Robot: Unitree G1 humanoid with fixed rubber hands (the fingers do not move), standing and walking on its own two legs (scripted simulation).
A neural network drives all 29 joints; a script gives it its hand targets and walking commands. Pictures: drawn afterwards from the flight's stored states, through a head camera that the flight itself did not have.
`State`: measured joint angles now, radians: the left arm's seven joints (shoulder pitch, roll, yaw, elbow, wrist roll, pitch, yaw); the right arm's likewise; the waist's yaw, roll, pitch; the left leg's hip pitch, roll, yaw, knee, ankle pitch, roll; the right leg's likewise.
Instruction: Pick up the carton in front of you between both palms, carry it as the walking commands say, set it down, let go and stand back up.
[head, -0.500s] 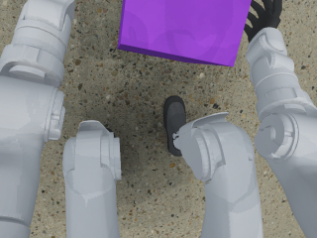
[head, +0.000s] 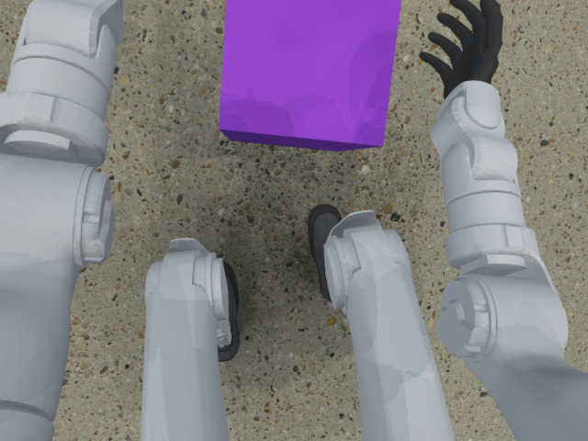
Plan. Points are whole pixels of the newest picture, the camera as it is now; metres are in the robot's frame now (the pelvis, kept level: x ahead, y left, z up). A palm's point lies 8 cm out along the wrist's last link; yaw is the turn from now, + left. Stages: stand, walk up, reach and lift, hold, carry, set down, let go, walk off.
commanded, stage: set down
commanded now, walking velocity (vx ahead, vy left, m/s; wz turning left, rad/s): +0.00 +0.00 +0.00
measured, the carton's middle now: (298, 78) +0.52 -0.08 -0.32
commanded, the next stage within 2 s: let go in 0.64 s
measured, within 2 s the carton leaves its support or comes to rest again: neither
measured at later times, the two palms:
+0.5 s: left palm out of the picture +0.60 +0.14 +0.03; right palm out of the picture +0.46 -0.24 +0.03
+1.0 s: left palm out of the picture +0.49 +0.17 +0.14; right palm out of the picture +0.40 -0.23 +0.15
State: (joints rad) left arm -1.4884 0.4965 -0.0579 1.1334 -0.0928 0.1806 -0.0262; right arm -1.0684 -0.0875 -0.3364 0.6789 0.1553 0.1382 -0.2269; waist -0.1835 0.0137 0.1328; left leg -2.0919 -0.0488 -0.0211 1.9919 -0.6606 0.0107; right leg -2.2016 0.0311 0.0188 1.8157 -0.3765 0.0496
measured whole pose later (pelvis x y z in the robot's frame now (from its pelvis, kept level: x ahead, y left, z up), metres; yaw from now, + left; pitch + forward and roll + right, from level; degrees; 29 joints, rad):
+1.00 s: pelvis +0.07 -0.01 +0.25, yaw +4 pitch +37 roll +1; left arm -0.68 0.20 0.23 0.71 0.13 0.14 0.05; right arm -0.41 -0.07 -0.24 0.47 -0.07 0.12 0.03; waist -0.14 -0.01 -0.09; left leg -1.21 -0.06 -0.06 0.95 -0.38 -0.02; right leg -1.31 -0.01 0.01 0.88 -0.21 0.00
